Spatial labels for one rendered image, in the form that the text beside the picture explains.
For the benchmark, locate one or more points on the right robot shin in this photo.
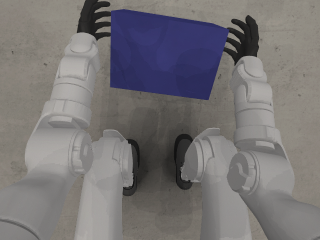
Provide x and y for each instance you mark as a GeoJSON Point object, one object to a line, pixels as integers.
{"type": "Point", "coordinates": [185, 169]}

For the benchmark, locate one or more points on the left robot forearm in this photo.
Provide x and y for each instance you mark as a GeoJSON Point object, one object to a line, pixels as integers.
{"type": "Point", "coordinates": [73, 88]}

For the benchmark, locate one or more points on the left robot upper arm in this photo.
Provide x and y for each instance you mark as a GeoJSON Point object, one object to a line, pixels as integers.
{"type": "Point", "coordinates": [31, 208]}

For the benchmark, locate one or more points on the robot right hand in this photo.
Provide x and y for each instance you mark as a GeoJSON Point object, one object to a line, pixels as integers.
{"type": "Point", "coordinates": [248, 45]}

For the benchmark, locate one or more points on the right robot forearm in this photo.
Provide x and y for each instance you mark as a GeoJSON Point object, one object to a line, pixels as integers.
{"type": "Point", "coordinates": [253, 108]}

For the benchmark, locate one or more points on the robot left hand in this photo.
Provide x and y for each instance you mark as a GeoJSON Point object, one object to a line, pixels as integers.
{"type": "Point", "coordinates": [88, 17]}

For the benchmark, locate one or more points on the carton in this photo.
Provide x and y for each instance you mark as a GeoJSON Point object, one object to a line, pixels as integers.
{"type": "Point", "coordinates": [163, 54]}

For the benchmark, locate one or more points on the left robot foot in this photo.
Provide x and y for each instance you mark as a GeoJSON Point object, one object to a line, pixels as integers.
{"type": "Point", "coordinates": [130, 190]}

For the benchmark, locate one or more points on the right robot upper arm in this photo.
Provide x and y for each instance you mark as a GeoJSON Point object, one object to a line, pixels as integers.
{"type": "Point", "coordinates": [265, 183]}

